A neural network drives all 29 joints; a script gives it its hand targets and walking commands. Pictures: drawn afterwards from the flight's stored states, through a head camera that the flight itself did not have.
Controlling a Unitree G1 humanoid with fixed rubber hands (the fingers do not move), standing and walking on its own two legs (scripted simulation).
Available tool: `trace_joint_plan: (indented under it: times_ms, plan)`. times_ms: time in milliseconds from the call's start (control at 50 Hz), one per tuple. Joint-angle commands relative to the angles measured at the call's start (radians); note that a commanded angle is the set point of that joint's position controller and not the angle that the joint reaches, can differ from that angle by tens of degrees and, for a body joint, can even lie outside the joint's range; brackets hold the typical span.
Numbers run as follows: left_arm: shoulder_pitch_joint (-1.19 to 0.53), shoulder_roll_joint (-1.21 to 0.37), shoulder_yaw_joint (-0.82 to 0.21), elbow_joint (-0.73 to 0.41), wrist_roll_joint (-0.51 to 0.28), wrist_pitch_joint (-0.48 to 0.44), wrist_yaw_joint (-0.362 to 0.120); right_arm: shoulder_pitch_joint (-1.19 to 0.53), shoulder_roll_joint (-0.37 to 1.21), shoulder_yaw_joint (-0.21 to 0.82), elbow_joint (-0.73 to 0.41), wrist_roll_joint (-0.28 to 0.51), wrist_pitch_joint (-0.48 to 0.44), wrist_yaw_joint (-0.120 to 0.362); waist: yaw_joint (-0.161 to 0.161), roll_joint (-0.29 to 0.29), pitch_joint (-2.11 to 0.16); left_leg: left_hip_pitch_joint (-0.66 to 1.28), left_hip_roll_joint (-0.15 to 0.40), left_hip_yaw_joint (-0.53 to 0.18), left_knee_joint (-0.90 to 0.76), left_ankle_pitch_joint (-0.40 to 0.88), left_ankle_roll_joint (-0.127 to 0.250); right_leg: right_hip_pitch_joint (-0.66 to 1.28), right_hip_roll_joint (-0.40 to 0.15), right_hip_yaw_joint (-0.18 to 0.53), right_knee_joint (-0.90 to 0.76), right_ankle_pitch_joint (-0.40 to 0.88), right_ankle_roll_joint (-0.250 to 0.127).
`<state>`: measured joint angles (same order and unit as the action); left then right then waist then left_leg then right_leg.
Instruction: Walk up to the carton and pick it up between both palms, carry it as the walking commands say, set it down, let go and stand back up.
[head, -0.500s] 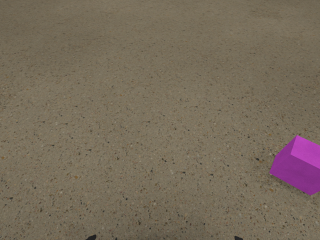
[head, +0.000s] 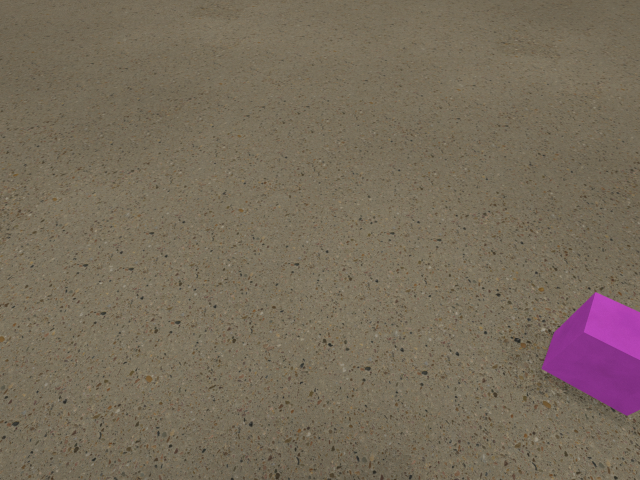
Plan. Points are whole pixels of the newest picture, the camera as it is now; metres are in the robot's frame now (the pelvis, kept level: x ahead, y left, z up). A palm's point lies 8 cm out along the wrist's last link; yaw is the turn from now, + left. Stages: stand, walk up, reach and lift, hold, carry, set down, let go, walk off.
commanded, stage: stand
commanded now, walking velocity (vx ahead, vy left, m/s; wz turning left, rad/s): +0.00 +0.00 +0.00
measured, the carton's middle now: (611, 354) +0.56 -0.85 -0.63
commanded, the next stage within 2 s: walk up in 1.46 s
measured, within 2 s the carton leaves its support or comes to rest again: neither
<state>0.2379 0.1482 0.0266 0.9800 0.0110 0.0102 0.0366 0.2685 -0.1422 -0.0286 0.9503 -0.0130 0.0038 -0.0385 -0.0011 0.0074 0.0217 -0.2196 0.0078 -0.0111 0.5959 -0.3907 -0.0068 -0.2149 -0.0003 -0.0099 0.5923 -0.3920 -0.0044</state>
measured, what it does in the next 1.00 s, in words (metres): stands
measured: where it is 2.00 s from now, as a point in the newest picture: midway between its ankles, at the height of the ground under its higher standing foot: outside the picture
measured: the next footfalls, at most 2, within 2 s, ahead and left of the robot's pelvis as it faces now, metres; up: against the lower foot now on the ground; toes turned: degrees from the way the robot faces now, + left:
right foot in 1.94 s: +0.15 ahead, -0.19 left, +0.00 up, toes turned -26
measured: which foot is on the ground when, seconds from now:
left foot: down 0.00-1.00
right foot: down 0.00-1.00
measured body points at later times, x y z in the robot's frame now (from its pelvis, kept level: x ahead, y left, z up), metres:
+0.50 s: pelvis +0.03 +0.00 +0.01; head +0.04 +0.00 +0.46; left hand +0.01 +0.21 -0.16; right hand +0.02 -0.21 -0.16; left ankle -0.05 +0.13 -0.73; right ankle -0.05 -0.12 -0.73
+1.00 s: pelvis +0.03 +0.00 +0.01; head +0.04 -0.01 +0.46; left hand +0.01 +0.20 -0.15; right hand +0.01 -0.20 -0.16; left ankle -0.05 +0.13 -0.73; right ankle -0.05 -0.12 -0.73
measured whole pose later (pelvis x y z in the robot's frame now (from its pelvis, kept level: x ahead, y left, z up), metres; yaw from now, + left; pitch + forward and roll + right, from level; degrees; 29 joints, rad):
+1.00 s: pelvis +0.03 +0.00 +0.01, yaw +0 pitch -2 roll +0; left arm 0.26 0.10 0.01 1.22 0.01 -0.01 0.06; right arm 0.29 -0.10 -0.02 1.18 -0.01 0.00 -0.05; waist 0.01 0.01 0.05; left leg -0.05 0.00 0.00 0.43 -0.35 -0.01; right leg -0.05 -0.01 -0.02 0.45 -0.37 0.00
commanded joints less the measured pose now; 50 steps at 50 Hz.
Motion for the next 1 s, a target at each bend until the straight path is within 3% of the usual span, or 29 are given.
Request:
trace_joint_plan:
  times_ms: [0, 20, 80, 100, 140, 180, 200, 280, 300, 340, 400, 440, 460, 500, 520, 560, 620, 680, 700, 800, 840, 900, 920, 980]
  plan:
    - [0.047, 0.084, 0.015, -0.005, -0.004, -0.023, 0.01, 0.07, -0.116, -0.032, -0.005, 0.002, -0.02, -0.009, -0.004, -0.011, -0.034, 0.056, 0.066, -0.054, -0.098, 0.522, 0.061, 0.045, -0.077, 0.069, -0.119, 0.513, -0.042]
    - [0.063, 0.073, 0.013, 0.02, -0.006, -0.025, 0.011, 0.063, -0.083, -0.022, 0.012, 0.004, -0.018, -0.007, -0.001, -0.051, -0.013, 0.057, 0.066, -0.053, -0.109, 0.509, 0.061, 0.04, -0.075, 0.065, -0.125, 0.508, -0.042]
    - [0.093, 0.065, 0.014, 0.056, -0.007, -0.022, 0.015, 0.083, -0.087, -0.025, 0.047, 0.005, -0.021, -0.011, 0.006, 0.01, -0.003, 0.069, 0.066, -0.046, -0.124, 0.564, 0.057, 0.072, -0.082, 0.066, -0.127, 0.528, -0.039]
    - [0.078, 0.076, 0.015, 0.069, -0.005, -0.019, 0.018, 0.094, -0.092, -0.024, 0.058, 0.005, -0.021, -0.014, -0.003, -0.027, -0.005, 0.1, 0.068, -0.044, -0.122, 0.565, 0.055, 0.056, -0.084, 0.066, -0.125, 0.552, -0.041]
    - [0.087, 0.089, 0.02, 0.079, -0.006, -0.023, 0.017, 0.088, -0.099, -0.025, 0.073, -0.001, -0.021, -0.015, 0.011, -0.011, 0.001, 0.09, 0.073, -0.042, -0.129, 0.608, 0.059, 0.082, -0.082, 0.06, -0.138, 0.537, -0.033]
    - [0.091, 0.046, 0.008, 0.102, -0.007, -0.02, 0.02, 0.095, -0.082, -0.022, 0.091, 0.005, -0.023, -0.017, 0.001, -0.002, 0.022, 0.098, 0.069, -0.037, -0.132, 0.582, 0.052, 0.069, -0.082, 0.066, -0.144, 0.551, -0.031]
    - [0.104, 0.063, 0.014, 0.107, -0.006, -0.022, 0.02, 0.103, -0.083, -0.02, 0.102, -0.001, -0.022, -0.022, 0.015, 0.004, 0.015, 0.092, 0.069, -0.04, -0.14, 0.586, 0.052, 0.089, -0.085, 0.06, -0.143, 0.538, -0.034]
    - [0.093, 0.079, 0.018, 0.138, -0.001, -0.021, 0.025, 0.092, -0.09, -0.028, 0.119, 0.0, -0.022, -0.019, 0.002, -0.042, 0.012, 0.112, 0.073, -0.044, -0.136, 0.593, 0.058, 0.107, -0.091, 0.058, -0.149, 0.586, -0.039]
    - [0.1, 0.089, 0.021, 0.142, -0.004, -0.022, 0.022, 0.086, -0.074, -0.02, 0.126, -0.002, -0.02, -0.02, 0.007, -0.013, 0.02, 0.119, 0.074, -0.039, -0.147, 0.606, 0.053, 0.095, -0.089, 0.062, -0.149, 0.57, -0.035]
    - [0.105, 0.052, 0.005, 0.158, -0.004, -0.02, 0.021, 0.109, -0.069, -0.02, 0.141, 0.008, -0.018, -0.019, -0.001, -0.027, 0.018, 0.144, 0.073, -0.031, -0.145, 0.612, 0.052, 0.081, -0.09, 0.059, -0.149, 0.589, -0.031]
    - [0.114, 0.06, 0.011, 0.164, -0.003, -0.024, 0.022, 0.105, -0.062, -0.014, 0.162, 0.0, -0.016, -0.024, 0.007, 0.026, 0.042, 0.124, 0.073, -0.028, -0.153, 0.628, 0.046, 0.098, -0.088, 0.058, -0.157, 0.58, -0.031]
    - [0.119, 0.055, 0.008, 0.186, -0.007, -0.019, 0.024, 0.124, -0.06, -0.012, 0.17, 0.005, -0.015, -0.022, 0.005, -0.039, 0.062, 0.12, 0.074, -0.038, -0.162, 0.598, 0.05, 0.095, -0.089, 0.053, -0.157, 0.569, -0.032]
    - [0.099, 0.045, 0.005, 0.184, -0.003, -0.018, 0.024, 0.11, -0.08, -0.021, 0.171, 0.002, -0.015, -0.023, 0.003, -0.002, 0.07, 0.118, 0.074, -0.031, -0.16, 0.628, 0.049, 0.09, -0.091, 0.056, -0.156, 0.582, -0.035]
    - [0.119, 0.05, 0.006, 0.189, -0.004, -0.024, 0.025, 0.096, -0.07, -0.015, 0.17, 0.002, -0.017, -0.023, 0.011, -0.02, 0.033, 0.142, 0.075, -0.036, -0.164, 0.622, 0.053, 0.106, -0.092, 0.055, -0.161, 0.569, -0.038]
    - [0.131, 0.042, 0.004, 0.202, -0.008, -0.023, 0.028, 0.097, -0.056, -0.015, 0.172, 0.004, -0.02, -0.021, 0.008, 0.003, 0.038, 0.149, 0.081, -0.039, -0.167, 0.638, 0.053, 0.111, -0.093, 0.058, -0.165, 0.573, -0.032]
    - [0.106, 0.029, -0.003, 0.197, -0.004, -0.024, 0.028, 0.118, -0.036, -0.007, 0.187, 0.007, -0.019, -0.017, -0.006, -0.008, 0.045, 0.14, 0.077, -0.03, -0.165, 0.633, 0.051, 0.118, -0.1, 0.062, -0.173, 0.6, -0.035]
    - [0.118, 0.045, 0.002, 0.204, -0.009, -0.024, 0.033, 0.111, -0.062, -0.013, 0.191, -0.001, -0.017, -0.026, -0.001, -0.006, 0.036, 0.163, 0.085, -0.033, -0.16, 0.663, 0.05, 0.116, -0.099, 0.051, -0.168, 0.629, -0.03]
    - [0.1, 0.068, 0.007, 0.213, -0.004, -0.021, 0.032, 0.107, -0.049, -0.012, 0.197, 0.001, -0.014, -0.023, -0.006, -0.051, 0.057, 0.145, 0.081, -0.031, -0.171, 0.602, 0.043, 0.113, -0.095, 0.053, -0.181, 0.616, -0.031]
    - [0.116, 0.04, 0.0, 0.215, -0.008, -0.023, 0.028, 0.107, -0.058, -0.011, 0.2, 0.006, -0.014, -0.024, 0.011, -0.037, 0.062, 0.147, 0.074, -0.034, -0.176, 0.628, 0.045, 0.109, -0.092, 0.051, -0.172, 0.597, -0.03]
    - [0.111, 0.032, -0.005, 0.229, -0.007, -0.021, 0.029, 0.125, -0.037, -0.004, 0.212, 0.002, -0.016, -0.022, -0.003, 0.003, 0.098, 0.13, 0.08, -0.032, -0.19, 0.594, 0.04, 0.113, -0.105, 0.057, -0.186, 0.598, -0.034]
    - [0.131, 0.047, 0.0, 0.234, -0.005, -0.021, 0.027, 0.116, -0.04, -0.002, 0.215, -0.001, -0.012, -0.023, 0.016, 0.0, 0.085, 0.133, 0.083, -0.032, -0.191, 0.604, 0.044, 0.122, -0.1, 0.059, -0.192, 0.571, -0.033]
    - [0.122, 0.037, -0.001, 0.237, -0.003, -0.021, 0.027, 0.126, -0.045, -0.001, 0.218, 0.004, -0.017, -0.02, 0.009, -0.027, 0.081, 0.133, 0.08, -0.032, -0.195, 0.588, 0.043, 0.129, -0.1, 0.05, -0.196, 0.58, -0.029]
    - [0.133, 0.028, -0.004, 0.244, -0.008, -0.021, 0.027, 0.125, -0.037, 0.0, 0.222, 0.004, -0.016, -0.02, 0.012, 0.001, 0.09, 0.144, 0.084, -0.039, -0.199, 0.597, 0.042, 0.113, -0.099, 0.053, -0.195, 0.562, -0.03]
    - [0.121, 0.04, 0.0, 0.248, -0.006, -0.018, 0.029, 0.119, -0.049, -0.003, 0.216, -0.001, -0.018, -0.023, 0.01, -0.036, 0.09, 0.12, 0.081, -0.035, -0.201, 0.554, 0.046, 0.126, -0.1, 0.056, -0.208, 0.568, -0.03]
